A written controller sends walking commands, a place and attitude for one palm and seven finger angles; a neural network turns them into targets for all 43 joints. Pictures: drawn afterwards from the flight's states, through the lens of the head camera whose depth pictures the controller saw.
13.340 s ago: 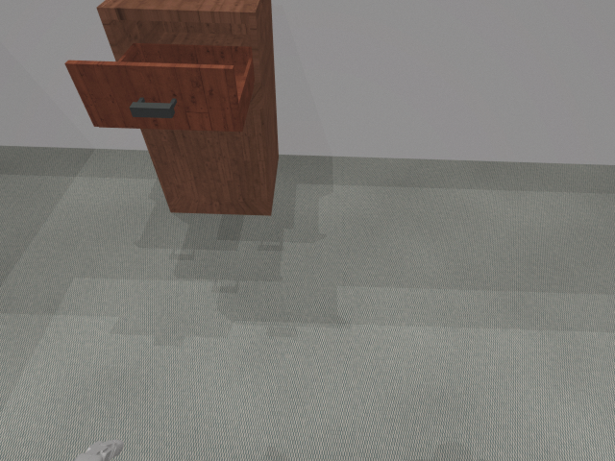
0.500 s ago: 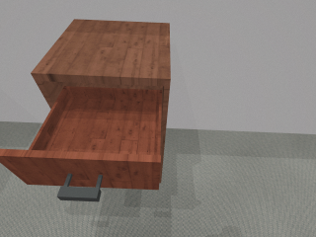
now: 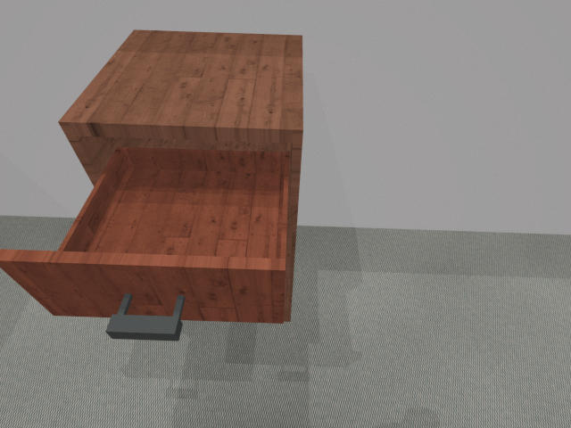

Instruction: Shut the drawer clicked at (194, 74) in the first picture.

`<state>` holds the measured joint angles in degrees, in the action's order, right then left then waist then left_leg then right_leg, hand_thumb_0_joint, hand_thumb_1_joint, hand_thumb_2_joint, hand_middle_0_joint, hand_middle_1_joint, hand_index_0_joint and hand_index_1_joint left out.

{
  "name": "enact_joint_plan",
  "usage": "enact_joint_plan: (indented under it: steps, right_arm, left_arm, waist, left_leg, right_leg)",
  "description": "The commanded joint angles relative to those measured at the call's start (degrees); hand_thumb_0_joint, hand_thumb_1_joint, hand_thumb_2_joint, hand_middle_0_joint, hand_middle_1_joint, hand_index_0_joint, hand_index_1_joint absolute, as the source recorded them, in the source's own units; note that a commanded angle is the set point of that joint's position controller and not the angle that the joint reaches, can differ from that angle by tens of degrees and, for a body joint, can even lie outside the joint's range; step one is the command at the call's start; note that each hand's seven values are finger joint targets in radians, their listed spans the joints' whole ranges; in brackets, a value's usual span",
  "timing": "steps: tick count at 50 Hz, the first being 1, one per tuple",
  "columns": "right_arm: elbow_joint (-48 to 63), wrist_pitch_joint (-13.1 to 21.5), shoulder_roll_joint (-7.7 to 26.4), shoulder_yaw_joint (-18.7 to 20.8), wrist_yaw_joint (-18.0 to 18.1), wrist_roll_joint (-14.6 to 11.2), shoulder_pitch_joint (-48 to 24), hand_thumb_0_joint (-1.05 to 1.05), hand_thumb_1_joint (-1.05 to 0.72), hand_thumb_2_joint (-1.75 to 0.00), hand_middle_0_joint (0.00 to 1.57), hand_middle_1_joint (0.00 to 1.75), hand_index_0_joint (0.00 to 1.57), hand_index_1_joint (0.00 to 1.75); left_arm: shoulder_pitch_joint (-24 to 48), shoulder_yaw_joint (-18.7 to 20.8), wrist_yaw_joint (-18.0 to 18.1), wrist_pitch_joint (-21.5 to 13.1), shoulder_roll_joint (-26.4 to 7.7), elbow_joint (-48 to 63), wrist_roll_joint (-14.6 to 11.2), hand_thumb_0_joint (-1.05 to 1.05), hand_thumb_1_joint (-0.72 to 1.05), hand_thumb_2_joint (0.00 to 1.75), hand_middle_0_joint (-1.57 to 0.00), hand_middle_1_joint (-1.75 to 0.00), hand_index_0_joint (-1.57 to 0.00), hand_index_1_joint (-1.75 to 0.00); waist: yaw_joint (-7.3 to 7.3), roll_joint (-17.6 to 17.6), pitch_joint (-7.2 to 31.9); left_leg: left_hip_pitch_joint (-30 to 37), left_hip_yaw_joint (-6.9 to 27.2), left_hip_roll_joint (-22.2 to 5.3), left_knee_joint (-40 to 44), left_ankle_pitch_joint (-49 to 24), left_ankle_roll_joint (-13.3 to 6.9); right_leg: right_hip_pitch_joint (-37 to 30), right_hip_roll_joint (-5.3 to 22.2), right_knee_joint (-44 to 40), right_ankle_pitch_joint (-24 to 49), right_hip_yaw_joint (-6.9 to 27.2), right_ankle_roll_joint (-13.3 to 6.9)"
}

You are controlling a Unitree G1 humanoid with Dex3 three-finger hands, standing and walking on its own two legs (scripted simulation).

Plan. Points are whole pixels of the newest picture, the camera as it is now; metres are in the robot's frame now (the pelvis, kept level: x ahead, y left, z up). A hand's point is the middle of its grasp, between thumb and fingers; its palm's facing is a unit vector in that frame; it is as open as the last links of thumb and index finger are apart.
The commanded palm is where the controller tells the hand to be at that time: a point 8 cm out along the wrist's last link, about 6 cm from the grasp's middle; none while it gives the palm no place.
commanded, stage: come to a stop and stand still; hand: left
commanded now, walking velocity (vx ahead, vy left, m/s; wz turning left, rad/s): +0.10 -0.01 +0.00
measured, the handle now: (149, 313) +0.28 +0.24 -0.04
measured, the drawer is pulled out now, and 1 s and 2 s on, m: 0.29 0.29 0.27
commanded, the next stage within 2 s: look again from close up in 0.70 s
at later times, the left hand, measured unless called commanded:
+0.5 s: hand out of the picture +0.02 +0.15 -0.17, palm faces +0.03 -0.99 -0.14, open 7.4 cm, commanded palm none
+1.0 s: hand out of the picture +0.01 +0.18 -0.18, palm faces +0.02 -0.98 -0.18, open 7.4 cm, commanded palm none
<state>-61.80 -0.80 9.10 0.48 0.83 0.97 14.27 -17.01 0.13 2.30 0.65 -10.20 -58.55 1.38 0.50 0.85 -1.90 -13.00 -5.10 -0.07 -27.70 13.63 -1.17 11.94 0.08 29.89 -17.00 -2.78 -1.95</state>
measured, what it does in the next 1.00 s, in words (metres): stands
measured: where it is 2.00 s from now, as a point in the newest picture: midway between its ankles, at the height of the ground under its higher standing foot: outside the picture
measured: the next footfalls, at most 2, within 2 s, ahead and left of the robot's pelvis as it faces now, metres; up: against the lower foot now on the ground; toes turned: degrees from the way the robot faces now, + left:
none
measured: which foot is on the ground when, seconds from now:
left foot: down 0.00-1.00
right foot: down 0.00-1.00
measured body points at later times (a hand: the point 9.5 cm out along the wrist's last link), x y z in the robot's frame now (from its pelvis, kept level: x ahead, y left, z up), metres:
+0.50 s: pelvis +0.04 +0.01 +0.00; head +0.06 +0.01 +0.45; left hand +0.02 +0.21 -0.16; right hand +0.01 -0.19 -0.16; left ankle +0.02 +0.11 -0.74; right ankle -0.01 -0.10 -0.74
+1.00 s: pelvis +0.01 +0.01 +0.00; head +0.01 +0.02 +0.45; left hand +0.01 +0.23 -0.16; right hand +0.04 -0.22 -0.16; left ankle +0.02 +0.11 -0.74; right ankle -0.01 -0.10 -0.74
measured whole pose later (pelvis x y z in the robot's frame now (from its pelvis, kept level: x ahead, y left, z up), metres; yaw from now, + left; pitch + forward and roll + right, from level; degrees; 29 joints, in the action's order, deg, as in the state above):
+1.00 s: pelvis +0.01 +0.01 +0.00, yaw +0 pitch -2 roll -1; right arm -61.6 -0.1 9.3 0.2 1.3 0.6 15.0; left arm -18.6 -1.0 2.5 -0.7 -8.6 -61.7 1.0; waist -0.3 0.3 -0.8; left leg -12.3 -4.0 -0.4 -30.9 16.8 -1.8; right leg 9.1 -0.4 28.9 -17.9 -3.3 -1.1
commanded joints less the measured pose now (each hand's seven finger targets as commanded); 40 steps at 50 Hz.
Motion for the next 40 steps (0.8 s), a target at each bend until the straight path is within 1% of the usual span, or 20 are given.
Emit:
enact_joint_plan:
  steps: [1,4,6,8,9,14,15,16,18,20,23,26,29,32,33,36,37,38,39,40]
  right_arm:
    - [0.91,0.72,4.3,0.35,-0.2,0.47,5.52,0.0,-0.9,-0.9,0.2,0.3,0.2,0.3]
    - [0.61,1.05,4.64,0.29,-0.08,0.52,6.81,0.0,-0.9,-0.9,0.2,0.3,0.2,0.3]
    - [0.31,1.51,4.64,0.1,0.05,0.36,6.56,0.0,-0.9,-0.9,0.2,0.3,0.2,0.3]
    - [-0.13,2.06,4.3,-0.09,0.31,0.02,7.21,0.0,-0.9,-0.9,0.2,0.3,0.2,0.3]
    - [-0.38,2.41,4.31,-0.17,0.37,-0.1,6.99,0.0,-0.9,-0.9,0.2,0.3,0.2,0.3]
    - [-2.63,3.93,2.92,-0.97,1.12,-0.78,9.06,0.0,-0.9,-0.9,0.2,0.3,0.2,0.3]
    - [-3.02,4.05,2.78,-1.0,1.3,-0.85,9.44,0.0,-0.9,-0.9,0.2,0.3,0.2,0.3]
    - [-3.43,4.07,2.76,-1.06,1.43,-0.9,9.86,0.0,-0.9,-0.9,0.2,0.3,0.2,0.3]
    - [-3.85,3.97,2.58,-1.06,1.61,-0.99,9.99,0.0,-0.9,-0.9,0.2,0.3,0.2,0.3]
    - [-4.28,3.86,2.27,-1.1,1.72,-1.0,10.0,0.0,-0.9,-0.9,0.2,0.3,0.2,0.3]
    - [-4.45,3.74,2.03,-1.01,1.8,-1.02,9.81,0.0,-0.9,-0.9,0.2,0.3,0.2,0.3]
    - [-4.49,3.67,1.66,-0.98,1.84,-0.97,9.42,0.0,-0.9,-0.9,0.2,0.3,0.2,0.3]
    - [-4.71,3.46,1.55,-1.07,1.85,-0.97,8.73,0.0,-0.9,-0.9,0.2,0.3,0.2,0.3]
    - [-4.43,3.44,1.54,-1.1,1.72,-0.95,8.63,0.0,-0.9,-0.9,0.2,0.3,0.2,0.3]
    - [-4.4,3.47,1.53,-1.16,1.76,-0.99,8.52,0.0,-0.9,-0.9,0.2,0.3,0.2,0.3]
    - [-4.25,3.45,1.86,-1.16,1.63,-0.95,8.16,0.0,-0.9,-0.9,0.2,0.3,0.2,0.3]
    - [0.77,3.5,4.78,-0.59,0.99,-0.9,1.0,0.0,-0.9,-0.9,0.2,0.3,0.2,0.3]
    - [2.42,2.57,3.89,-0.45,0.9,-0.87,1.2,0.0,-0.9,-0.9,0.2,0.3,0.2,0.3]
    - [1.81,2.53,1.69,-0.3,1.06,-0.52,4.63,0.0,-0.9,-0.9,0.2,0.3,0.2,0.3]
    - [1.85,2.77,2.3,-0.15,1.06,-0.5,5.92,0.0,-0.9,-0.9,0.2,0.3,0.2,0.3]
  left_arm:
    - [-3.21,0.79,0.04,-0.61,-5.75,1.78,0.02,0.0,0.9,0.9,-0.2,-0.3,-0.2,-0.3]
    - [-4.0,0.73,-0.24,-0.52,-5.1,1.76,0.06,0.0,0.9,0.9,-0.2,-0.3,-0.2,-0.3]
    - [-5.08,0.42,-0.39,-0.78,-4.25,1.16,-0.01,0.0,0.9,0.9,-0.2,-0.3,-0.2,-0.3]
    - [-5.89,-0.03,-0.49,-1.13,-3.28,0.55,-0.19,0.0,0.9,0.9,-0.2,-0.3,-0.2,-0.3]
    - [-6.58,-0.16,-0.4,-1.37,-2.69,0.19,-0.24,0.0,0.9,0.9,-0.2,-0.3,-0.2,-0.3]
    - [-8.11,-0.62,0.15,-2.37,-2.2,-1.84,-0.83,0.0,0.9,0.9,-0.2,-0.3,-0.2,-0.3]
    - [-8.5,-0.62,0.29,-2.53,-2.09,-2.07,-0.95,0.0,0.9,0.9,-0.2,-0.3,-0.2,-0.3]
    - [-8.44,-0.6,0.41,-2.55,-2.1,-2.43,-1.02,0.0,0.9,0.9,-0.2,-0.3,-0.2,-0.3]
    - [-8.46,-0.66,0.51,-2.38,-1.89,-2.65,-1.09,0.0,0.9,0.9,-0.2,-0.3,-0.2,-0.3]
    - [-8.76,-0.59,0.66,-2.38,-1.47,-3.03,-1.04,0.0,0.9,0.9,-0.2,-0.3,-0.2,-0.3]
    - [-8.6,-0.62,0.7,-2.17,-1.31,-3.14,-1.02,0.0,0.9,0.9,-0.2,-0.3,-0.2,-0.3]
    - [-8.79,-0.47,0.8,-2.23,-0.95,-3.19,-0.96,0.0,0.9,0.9,-0.2,-0.3,-0.2,-0.3]
    - [-8.39,-0.54,0.77,-2.03,-0.87,-3.37,-0.92,0.0,0.9,0.9,-0.2,-0.3,-0.2,-0.3]
    - [-8.4,-0.44,0.73,-2.11,-0.88,-3.18,-0.87,0.0,0.9,0.9,-0.2,-0.3,-0.2,-0.3]
    - [-8.24,-0.47,0.65,-2.03,-0.97,-3.15,-0.9,0.0,0.9,0.9,-0.2,-0.3,-0.2,-0.3]
    - [-8.06,-0.41,0.65,-2.15,-1.38,-2.89,-0.91,0.0,0.9,0.9,-0.2,-0.3,-0.2,-0.3]
    - [-10.27,0.11,2.49,-3.96,-3.95,-5.12,0.27,0.0,0.9,0.9,-0.2,-0.3,-0.2,-0.3]
    - [-8.72,0.61,2.27,-3.74,-6.45,-4.27,-0.39,0.0,0.9,0.9,-0.2,-0.3,-0.2,-0.3]
    - [-8.72,0.29,1.88,-3.5,-5.37,-2.99,-0.72,0.0,0.9,0.9,-0.2,-0.3,-0.2,-0.3]
    - [-8.03,-0.2,1.68,-3.44,-4.47,-2.76,-1.0,0.0,0.9,0.9,-0.2,-0.3,-0.2,-0.3]
  waist:
    - [-0.42,0.71,-7.86]
    - [-0.26,-1.15,-7.37]
    - [0.16,-2.28,-6.64]
    - [0.22,-3.04,-4.47]
    - [0.56,-3.34,-3.65]
    - [0.23,-0.97,1.6]
    - [0.07,-0.37,2.59]
    - [-0.1,-0.49,3.07]
    - [-0.22,-0.56,1.64]
    - [-0.14,0.07,0.58]
    - [-0.31,-1.06,-0.73]
    - [-0.23,-0.79,-1.01]
    - [-0.15,-1.03,-3.42]
    - [-0.18,-0.25,-3.36]
    - [-0.12,-1.54,-3.39]
    - [-0.1,-0.66,-2.67]
    - [1.48,-0.7,-3.94]
    - [-0.75,-1.28,-3.62]
    - [-1.11,0.04,0.44]
    - [-1.62,1.88,5.7]
  left_leg:
    - [-1.53,6.78,-4.18,6.29,10.82,-1.22]
    - [-3.41,8.74,-5.17,9.13,15.47,-2.02]
    - [-3.57,10.02,-6.24,10.59,15.55,-2.5]
    - [-2.63,10.51,-7.12,11.25,12.22,-2.88]
    - [-2.11,10.62,-7.38,10.91,9.6,-2.96]
    - [4.69,7.74,-6.83,5.1,-19.12,-2.71]
    - [5.92,7.49,-6.86,4.13,-22.94,-2.56]
    - [6.55,7.26,-6.89,4.05,-24.52,-2.37]
    - [6.78,7.34,-7.06,4.31,-25.61,-2.34]
    - [6.52,7.31,-6.96,4.38,-24.92,-2.22]
    - [6.63,7.12,-6.94,5.14,-24.01,-2.12]
    - [6.78,7.13,-6.87,5.36,-23.05,-2.05]
    - [5.58,7.17,-6.72,6.27,-20.45,-1.95]
    - [5.57,7.24,-6.62,6.75,-18.91,-2.0]
    - [5.57,7.03,-6.57,7.08,-19.04,-2.04]
    - [5.64,7.31,-6.43,7.01,-17.99,-1.93]
    - [-0.24,4.84,-5.91,-6.92,-20.55,0.52]
    - [-0.19,4.51,-4.64,-4.01,-11.99,1.3]
    - [0.64,4.16,-3.67,-2.18,-3.7,0.19]
    - [1.53,4.6,-3.94,-2.69,-4.28,-0.02]
  right_leg:
    - [10.85,6.39,-13.66,-17.63,9.78,-1.87]
    - [9.48,4.73,-11.52,-17.72,8.15,-1.53]
    - [7.91,4.05,-9.57,-13.23,6.66,-1.38]
    - [5.08,3.68,-8.2,-6.62,5.47,-1.31]
    - [4.07,4.0,-7.73,-3.22,5.27,-1.23]
    - [-1.23,5.9,-6.62,15.06,5.52,-1.16]
    - [-2.12,6.15,-6.43,18.52,5.62,-1.22]
    - [-2.78,6.36,-6.24,19.96,5.54,-1.27]
    - [-2.59,6.28,-6.46,20.39,5.19,-1.13]
    - [-2.59,6.41,-6.9,20.12,5.19,-1.09]
    - [-2.36,6.36,-7.48,19.39,5.13,-0.99]
    - [-2.35,6.52,-8.02,19.09,5.26,-0.99]
    - [-1.66,6.45,-8.82,17.15,5.35,-0.9]
    - [-1.74,6.43,-9.29,16.67,5.54,-0.92]
    - [-2.0,6.43,-9.46,16.57,5.35,-0.92]
    - [-2.45,6.67,-9.75,16.48,5.36,-0.92]
    - [-0.44,9.5,-9.23,42.06,8.29,1.55]
    - [-2.04,11.37,-6.57,50.39,8.35,0.08]
    - [-4.95,11.55,-4.75,47.44,8.48,-0.22]
    - [-6.95,10.73,-3.67,44.18,7.15,-1.45]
